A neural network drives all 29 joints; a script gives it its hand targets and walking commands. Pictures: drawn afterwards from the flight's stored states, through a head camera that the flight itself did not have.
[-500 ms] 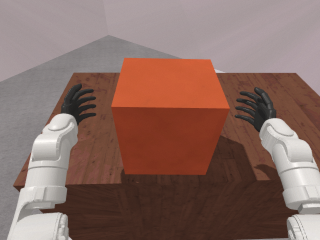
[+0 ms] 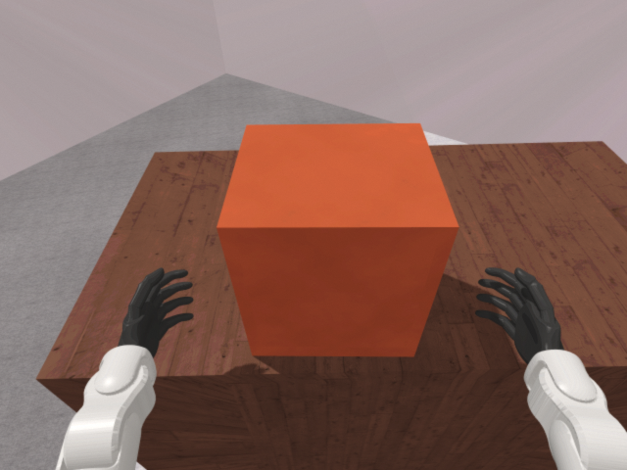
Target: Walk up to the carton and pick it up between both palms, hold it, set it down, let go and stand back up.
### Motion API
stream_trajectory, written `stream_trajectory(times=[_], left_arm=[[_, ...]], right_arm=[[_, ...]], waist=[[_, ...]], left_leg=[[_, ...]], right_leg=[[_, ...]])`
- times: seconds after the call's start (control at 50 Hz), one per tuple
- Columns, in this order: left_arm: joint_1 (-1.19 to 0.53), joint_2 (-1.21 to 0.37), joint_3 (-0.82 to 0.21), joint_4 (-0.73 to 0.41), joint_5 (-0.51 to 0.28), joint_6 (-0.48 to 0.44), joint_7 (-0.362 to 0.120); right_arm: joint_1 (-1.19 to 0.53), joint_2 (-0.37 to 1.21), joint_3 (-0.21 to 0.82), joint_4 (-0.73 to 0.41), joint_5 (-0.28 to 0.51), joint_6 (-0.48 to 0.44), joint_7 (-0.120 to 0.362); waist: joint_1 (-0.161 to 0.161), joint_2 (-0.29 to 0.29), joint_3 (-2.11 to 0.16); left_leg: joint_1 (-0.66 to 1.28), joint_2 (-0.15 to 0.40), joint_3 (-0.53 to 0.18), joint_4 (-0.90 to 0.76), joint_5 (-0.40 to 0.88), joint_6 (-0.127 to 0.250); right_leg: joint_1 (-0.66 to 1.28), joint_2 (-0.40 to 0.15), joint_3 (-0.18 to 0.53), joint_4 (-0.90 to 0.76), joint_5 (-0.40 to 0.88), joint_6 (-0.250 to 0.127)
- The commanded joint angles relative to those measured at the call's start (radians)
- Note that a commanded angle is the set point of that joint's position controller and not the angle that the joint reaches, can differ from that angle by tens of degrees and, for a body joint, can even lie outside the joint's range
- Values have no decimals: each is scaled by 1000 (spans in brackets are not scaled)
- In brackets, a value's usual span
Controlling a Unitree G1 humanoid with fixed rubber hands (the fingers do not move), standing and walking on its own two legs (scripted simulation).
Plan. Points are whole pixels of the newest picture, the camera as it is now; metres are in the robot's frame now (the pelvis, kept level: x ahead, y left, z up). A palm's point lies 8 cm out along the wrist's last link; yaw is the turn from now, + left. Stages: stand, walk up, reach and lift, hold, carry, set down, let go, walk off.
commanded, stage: set down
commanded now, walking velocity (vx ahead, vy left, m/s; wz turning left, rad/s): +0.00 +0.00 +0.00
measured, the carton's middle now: (332, 244) +0.43 +0.02 +0.06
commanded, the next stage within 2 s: let go in 1.42 s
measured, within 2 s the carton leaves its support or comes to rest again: neither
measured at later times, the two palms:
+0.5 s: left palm (150, 394) +0.21 +0.24 +0.02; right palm (536, 393) +0.22 -0.22 +0.03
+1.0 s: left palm (155, 435) +0.18 +0.24 -0.03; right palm (515, 427) +0.20 -0.21 -0.03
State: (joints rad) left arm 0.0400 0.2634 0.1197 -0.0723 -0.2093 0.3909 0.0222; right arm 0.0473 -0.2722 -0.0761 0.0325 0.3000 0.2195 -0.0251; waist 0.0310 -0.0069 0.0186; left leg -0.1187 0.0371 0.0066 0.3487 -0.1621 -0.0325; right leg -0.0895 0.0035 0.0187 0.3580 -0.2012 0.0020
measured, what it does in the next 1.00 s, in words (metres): stands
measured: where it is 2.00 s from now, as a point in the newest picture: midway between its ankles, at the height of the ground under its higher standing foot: outside the picture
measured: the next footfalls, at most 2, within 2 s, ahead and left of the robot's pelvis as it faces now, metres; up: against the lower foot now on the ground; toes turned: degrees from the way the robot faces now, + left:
none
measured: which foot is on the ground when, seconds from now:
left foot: down 0.00-1.00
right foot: down 0.00-1.00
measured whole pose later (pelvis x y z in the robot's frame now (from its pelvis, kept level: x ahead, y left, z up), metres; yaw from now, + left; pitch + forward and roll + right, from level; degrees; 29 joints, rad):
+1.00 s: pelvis +0.03 +0.00 +0.00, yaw +0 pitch -7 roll +0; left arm 0.34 0.24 0.01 0.21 -0.10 0.12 -0.01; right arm 0.32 -0.19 0.00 0.33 0.12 -0.05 -0.02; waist 0.05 -0.01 0.07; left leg 0.00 0.04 0.00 0.34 -0.22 -0.03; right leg 0.05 0.01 0.02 0.30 -0.23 0.00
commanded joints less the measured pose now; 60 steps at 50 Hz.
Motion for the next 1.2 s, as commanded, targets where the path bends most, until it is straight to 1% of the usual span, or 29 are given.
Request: stream_trajectory(times=[0.0, 0.02, 0.04, 0.06, 0.08, 0.14, 0.16, 0.18, 0.2, 0.3, 0.46, 0.52, 0.54, 0.62, 0.64, 0.68, 0.7, 0.78, 0.8, 0.82, 0.84, 0.86, 0.88, 0.9, 0.94, 1.04, 1.08, 1.12, 1.18], left_arm=[[-116, 121, 27, -130, -3, -96, -2], [-198, 146, 28, -161, -18, -102, 0], [-26, 93, 19, -117, 2, -112, -3], [-40, 110, 26, -156, 4, -130, -9], [16, 97, 16, -144, 3, -136, -14], [144, 80, 20, -145, 27, -178, -33], [54, 125, 30, -161, 11, -190, -36], [131, 103, 30, -132, 27, -209, -33], [93, 138, 39, -175, 31, -220, -31], [144, 143, 16, -152, 10, -293, -26], [194, 153, -27, -46, 10, -341, -39], [224, 137, -28, -12, 25, -336, -45], [239, 139, -19, -14, 28, -337, -47], [278, 131, -20, 35, 57, -316, -49], [265, 128, -27, -41, 44, -334, -41], [280, 115, -28, -45, 52, -336, -35], [288, 99, -33, 28, 67, -323, -36], [289, 92, -49, 45, 69, -328, -34], [283, 91, -52, 65, 73, -323, -35], [277, 91, -52, 36, 81, -331, -30], [274, 77, -58, 110, 92, -312, -34], [256, 67, -70, 53, 84, -328, -24], [272, 73, -72, 144, 94, -307, -35], [232, 74, -68, 114, 97, -315, -30], [231, 62, -73, 187, 119, -295, -33], [190, 59, -86, 165, 109, -313, -13], [199, 55, -87, 197, 113, -314, -13], [193, 43, -91, 312, 149, -288, -22], [172, 60, -78, 287, 142, -300, -26]], right_arm=[[-113, -128, -50, -184, -12, -59, -2], [-186, -136, -70, -210, -20, -60, -4], [-16, -105, -39, -165, -13, -65, 0], [-45, -103, -31, -202, -14, -80, -7], [9, -94, -31, -190, -14, -86, -9], [145, -76, -12, -207, -28, -121, -16], [48, -84, -23, -253, -28, -130, -24], [122, -67, -5, -221, -35, -139, -18], [93, -67, -15, -270, -37, -155, -21], [164, -40, -14, -311, -68, -200, -16], [261, -9, 12, -195, -92, -207, -22], [273, -3, 32, -128, -96, -212, -25], [286, -3, 42, -127, -103, -220, -28], [288, -4, 49, -45, -116, -242, -30], [275, -18, 37, -108, -107, -266, -27], [279, -27, 32, -80, -119, -289, -22], [277, -35, 34, -13, -132, -287, -17], [273, -17, 39, 13, -144, -312, -9], [274, -19, 39, 40, -148, -311, -11], [267, -27, 37, 47, -142, -318, -5], [257, -23, 39, 120, -155, -307, -3], [246, -38, 27, 79, -150, -318, 3], [254, -22, 46, 153, -164, -301, 0], [225, -36, 31, 129, -169, -307, 2], [219, -29, 37, 210, -193, -291, 5], [175, -37, 20, 199, -205, -311, 17], [186, -28, 25, 230, -214, -318, 18], [150, -30, 23, 339, -236, -305, 20], [151, -9, 33, 304, -244, -324, 14]], waist=[[2, 9, -144], [-4, 8, -168], [-2, 4, -107], [19, 13, -126], [3, 8, -96], [8, -14, -60], [13, -11, -75], [22, 2, -43], [27, 7, -44], [18, 0, -32], [-6, 21, 0], [2, 30, 4], [23, 18, -6], [26, 46, 0], [27, 37, -32], [24, 45, -53], [16, 48, -22], [19, 23, -18], [0, 33, 10], [12, 44, 4], [2, 49, 38], [10, 53, 13], [7, 43, 55], [12, 53, 35], [5, 51, 86], [7, 35, 57], [6, 30, 43], [1, 39, 95], [3, 2, 71]], left_leg=[[115, -51, 21, -50, 129, -11], [107, -50, 23, -47, 108, -14], [129, -45, 13, -53, 149, -9], [141, -47, 22, -53, 173, -13], [151, -50, 22, -48, 204, -19], [191, -54, 21, -46, 275, -18], [174, -62, 31, -41, 260, -20], [177, -62, 23, -49, 267, -17], [177, -63, 26, -44, 254, -17], [169, -59, 24, -39, 220, -4], [170, -52, 27, -38, 244, -10], [197, -54, 28, -32, 268, -25], [205, -54, 31, -33, 277, -22], [211, -58, 37, -23, 329, -34], [220, -50, 28, -16, 350, -36], [232, -47, 23, -3, 400, -42], [232, -47, 18, -5, 391, -46], [235, -48, 24, -2, 369, -45], [242, -46, 21, -1, 367, -46], [241, -45, 20, -3, 368, -47], [234, -47, 19, -10, 347, -49], [239, -43, 16, -14, 357, -50], [230, -48, 27, -19, 325, -48], [222, -45, 26, -21, 309, -48], [210, -48, 29, -29, 271, -45], [183, -47, 36, -30, 227, -38], [193, -52, 41, -26, 240, -36], [184, -52, 46, -36, 198, -36], [172, -55, 56, -33, 171, -23]], right_leg=[[-56, 31, 8, -111, 63, -22], [-75, 31, 10, -112, 43, -23], [-54, 32, 16, -119, 82, -29], [-44, 30, 24, -121, 96, -28], [-46, 30, 21, -124, 119, -25], [-22, 32, 27, -130, 183, -17], [-39, 29, 31, -130, 176, -14], [-35, 25, 32, -132, 184, -14], [-46, 25, 31, -134, 162, -13], [-67, 20, 40, -139, 132, -20], [-72, 7, 43, -149, 172, -22], [-75, 12, 31, -149, 176, -21], [-65, 9, 33, -149, 196, -15], [-38, 17, 16, -141, 222, -18], [-32, 27, 3, -133, 237, -15], [-21, 35, -7, -131, 264, -22], [-32, 37, -11, -138, 249, -22], [-33, 37, -26, -143, 228, -17], [-46, 38, -27, -140, 225, -17], [-41, 40, -31, -140, 210, -22], [-50, 39, -36, -147, 185, -22], [-49, 47, -47, -141, 180, -25], [-56, 37, -38, -155, 162, -25], [-45, 37, -37, -150, 142, -26], [-54, 33, -40, -157, 117, -28], [-52, 32, -48, -139, 93, -23], [-55, 32, -43, -137, 115, -22], [-77, 24, -42, -148, 81, -23], [-63, 19, -37, -138, 89, -7]])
